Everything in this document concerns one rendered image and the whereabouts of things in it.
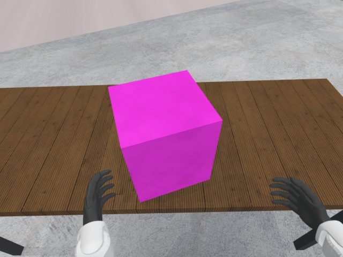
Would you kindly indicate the table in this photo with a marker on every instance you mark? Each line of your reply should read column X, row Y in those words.
column 53, row 140

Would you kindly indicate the carton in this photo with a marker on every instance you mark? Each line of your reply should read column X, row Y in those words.
column 168, row 132

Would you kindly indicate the right robot forearm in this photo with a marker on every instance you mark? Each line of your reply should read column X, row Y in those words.
column 329, row 236

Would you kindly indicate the robot right hand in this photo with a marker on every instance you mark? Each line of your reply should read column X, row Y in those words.
column 304, row 201

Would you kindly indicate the robot left hand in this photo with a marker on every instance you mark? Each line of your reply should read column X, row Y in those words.
column 94, row 201

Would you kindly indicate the left robot forearm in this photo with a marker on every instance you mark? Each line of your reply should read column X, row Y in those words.
column 94, row 241

